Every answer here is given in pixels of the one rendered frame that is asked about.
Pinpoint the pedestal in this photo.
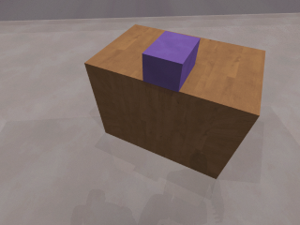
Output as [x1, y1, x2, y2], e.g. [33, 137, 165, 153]
[84, 24, 266, 179]

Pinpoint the carton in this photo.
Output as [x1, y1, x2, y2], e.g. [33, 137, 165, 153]
[142, 31, 201, 92]

